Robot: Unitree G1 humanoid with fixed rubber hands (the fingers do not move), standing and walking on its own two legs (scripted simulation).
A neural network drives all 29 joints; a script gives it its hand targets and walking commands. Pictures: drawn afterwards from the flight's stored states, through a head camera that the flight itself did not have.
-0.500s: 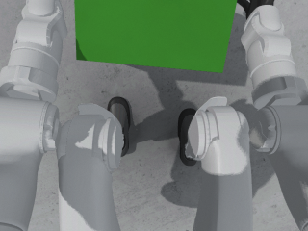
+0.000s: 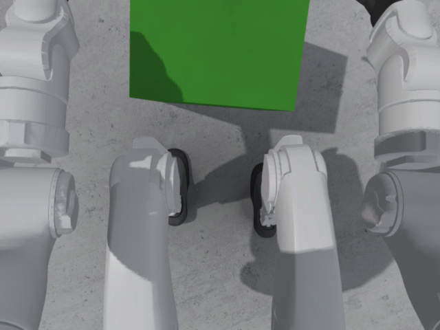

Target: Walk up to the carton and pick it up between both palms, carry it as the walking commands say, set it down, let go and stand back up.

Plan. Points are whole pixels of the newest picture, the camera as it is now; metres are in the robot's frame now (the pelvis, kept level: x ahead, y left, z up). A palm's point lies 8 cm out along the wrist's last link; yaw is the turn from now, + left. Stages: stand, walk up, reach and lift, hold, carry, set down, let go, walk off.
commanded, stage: set down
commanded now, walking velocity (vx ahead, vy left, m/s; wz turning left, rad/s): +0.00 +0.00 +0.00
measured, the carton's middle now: (215, 55) +0.50 +0.00 -0.30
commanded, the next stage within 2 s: let go in 0.80 s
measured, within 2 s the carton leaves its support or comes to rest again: neither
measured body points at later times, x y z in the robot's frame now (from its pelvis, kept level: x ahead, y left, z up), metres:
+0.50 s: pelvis +0.00 +0.01 +0.11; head +0.33 +0.01 +0.40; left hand +0.55 +0.22 +0.03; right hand +0.53 -0.22 +0.03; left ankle +0.15 +0.11 -0.40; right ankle +0.11 -0.13 -0.40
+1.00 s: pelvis +0.02 +0.01 +0.20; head +0.35 +0.00 +0.50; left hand +0.53 +0.22 +0.08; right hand +0.51 -0.23 +0.08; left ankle +0.15 +0.11 -0.40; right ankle +0.11 -0.13 -0.40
